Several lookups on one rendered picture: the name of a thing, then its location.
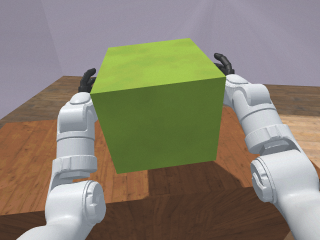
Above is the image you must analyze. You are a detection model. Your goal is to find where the carton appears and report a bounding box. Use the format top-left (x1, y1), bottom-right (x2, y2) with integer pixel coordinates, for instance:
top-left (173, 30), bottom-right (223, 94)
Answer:
top-left (90, 38), bottom-right (226, 174)

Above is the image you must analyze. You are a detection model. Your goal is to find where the robot right hand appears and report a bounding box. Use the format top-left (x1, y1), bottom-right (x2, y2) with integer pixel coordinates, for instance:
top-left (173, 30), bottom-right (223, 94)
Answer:
top-left (214, 53), bottom-right (235, 76)

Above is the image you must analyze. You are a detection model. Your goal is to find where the robot right forearm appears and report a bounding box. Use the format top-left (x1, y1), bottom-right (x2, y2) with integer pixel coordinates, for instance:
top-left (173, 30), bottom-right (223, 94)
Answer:
top-left (223, 74), bottom-right (320, 191)

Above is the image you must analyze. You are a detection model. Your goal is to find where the left robot upper arm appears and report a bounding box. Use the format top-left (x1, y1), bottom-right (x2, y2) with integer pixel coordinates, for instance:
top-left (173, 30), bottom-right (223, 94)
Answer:
top-left (16, 180), bottom-right (106, 240)

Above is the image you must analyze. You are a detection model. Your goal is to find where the robot left forearm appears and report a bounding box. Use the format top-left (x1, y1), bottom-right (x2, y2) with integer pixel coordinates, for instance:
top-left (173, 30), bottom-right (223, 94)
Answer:
top-left (45, 92), bottom-right (98, 221)

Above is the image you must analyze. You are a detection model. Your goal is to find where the robot left hand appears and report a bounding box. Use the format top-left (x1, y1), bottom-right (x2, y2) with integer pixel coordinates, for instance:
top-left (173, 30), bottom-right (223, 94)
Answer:
top-left (78, 68), bottom-right (97, 93)

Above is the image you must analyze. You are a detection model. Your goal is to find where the pedestal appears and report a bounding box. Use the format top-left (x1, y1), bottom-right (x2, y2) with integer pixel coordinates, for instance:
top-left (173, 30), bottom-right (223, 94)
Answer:
top-left (0, 107), bottom-right (320, 240)

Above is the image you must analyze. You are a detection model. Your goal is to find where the right robot upper arm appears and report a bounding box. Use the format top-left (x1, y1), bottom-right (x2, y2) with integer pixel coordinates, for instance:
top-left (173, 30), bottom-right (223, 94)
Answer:
top-left (250, 149), bottom-right (320, 240)

